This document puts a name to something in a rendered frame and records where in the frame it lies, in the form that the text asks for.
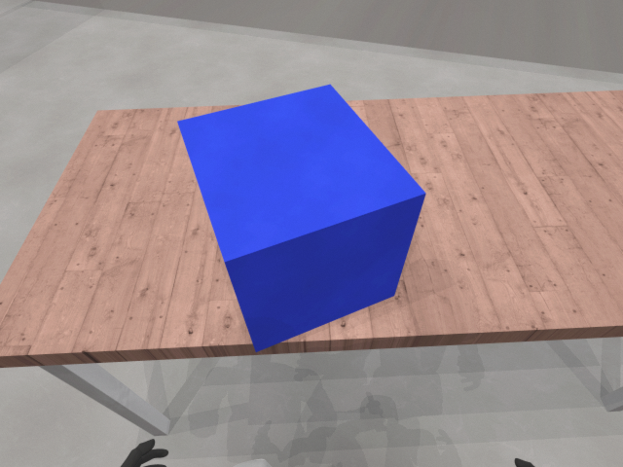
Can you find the left robot hand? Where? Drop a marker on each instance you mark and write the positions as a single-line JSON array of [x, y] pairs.
[[143, 453]]

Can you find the table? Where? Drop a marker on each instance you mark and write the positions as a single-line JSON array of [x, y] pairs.
[[520, 238]]

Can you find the carton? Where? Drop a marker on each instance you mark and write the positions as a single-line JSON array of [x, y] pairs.
[[313, 215]]

